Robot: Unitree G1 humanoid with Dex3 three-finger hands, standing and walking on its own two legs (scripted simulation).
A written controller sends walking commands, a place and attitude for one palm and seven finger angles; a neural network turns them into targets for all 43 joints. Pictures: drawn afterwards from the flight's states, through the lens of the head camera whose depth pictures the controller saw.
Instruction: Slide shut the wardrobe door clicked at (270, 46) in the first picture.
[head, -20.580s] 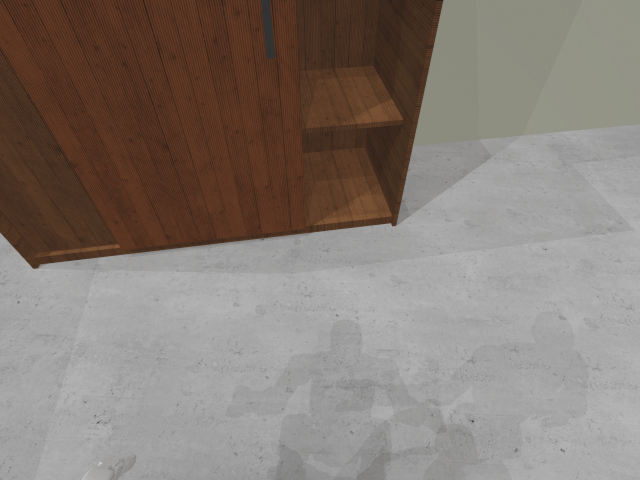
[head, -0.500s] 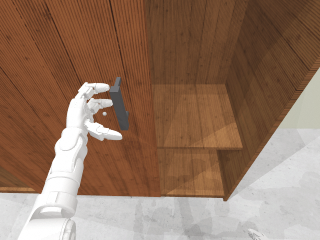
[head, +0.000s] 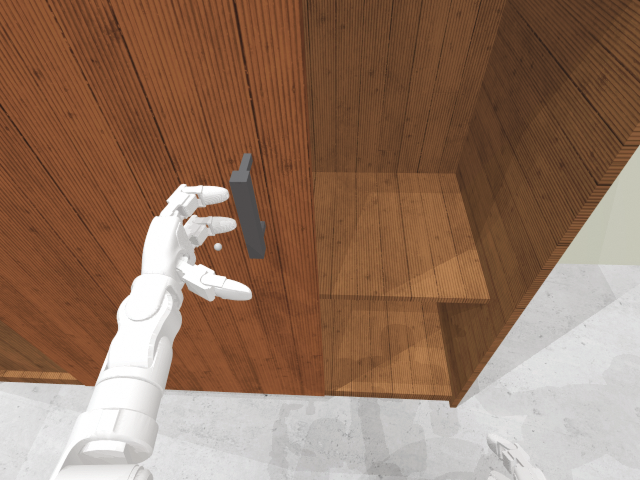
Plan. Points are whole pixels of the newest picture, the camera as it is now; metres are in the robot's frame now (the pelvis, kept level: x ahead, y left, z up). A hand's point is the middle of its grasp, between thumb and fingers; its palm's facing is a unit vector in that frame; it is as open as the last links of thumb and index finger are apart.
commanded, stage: slide the fingers in behind the handle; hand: left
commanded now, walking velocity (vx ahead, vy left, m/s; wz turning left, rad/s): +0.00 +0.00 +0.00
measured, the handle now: (252, 208) +0.45 +0.11 +0.10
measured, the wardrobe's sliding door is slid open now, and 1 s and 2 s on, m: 0.38 0.38 0.38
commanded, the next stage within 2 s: grip the handle and tug to test in 1.44 s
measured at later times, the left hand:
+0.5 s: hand (236, 233) +0.39 +0.12 +0.11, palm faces +0.00 -1.00 +0.00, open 14.0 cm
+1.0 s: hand (253, 234) +0.39 +0.10 +0.11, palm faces -0.02 -1.00 +0.00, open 14.0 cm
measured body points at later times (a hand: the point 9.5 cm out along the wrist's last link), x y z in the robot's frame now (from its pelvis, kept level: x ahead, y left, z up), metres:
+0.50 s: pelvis +0.00 +0.00 +0.00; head +0.01 -0.02 +0.45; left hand +0.38 +0.18 +0.12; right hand +0.11 -0.25 -0.12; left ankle +0.02 +0.12 -0.73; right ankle -0.04 -0.09 -0.73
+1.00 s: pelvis +0.01 +0.00 +0.00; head +0.02 -0.02 +0.45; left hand +0.38 +0.15 +0.11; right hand +0.14 -0.24 -0.11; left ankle +0.02 +0.12 -0.73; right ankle -0.04 -0.09 -0.73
